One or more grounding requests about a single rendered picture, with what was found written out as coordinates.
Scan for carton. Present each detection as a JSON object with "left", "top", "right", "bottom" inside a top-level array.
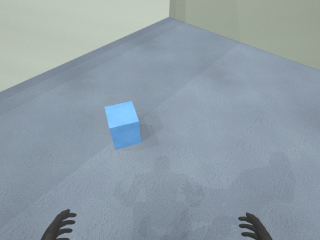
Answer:
[{"left": 104, "top": 101, "right": 141, "bottom": 150}]

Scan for robot right hand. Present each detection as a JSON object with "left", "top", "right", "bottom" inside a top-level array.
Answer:
[{"left": 238, "top": 212, "right": 273, "bottom": 240}]

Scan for robot left hand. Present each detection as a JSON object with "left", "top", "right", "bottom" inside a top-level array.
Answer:
[{"left": 41, "top": 209, "right": 77, "bottom": 240}]

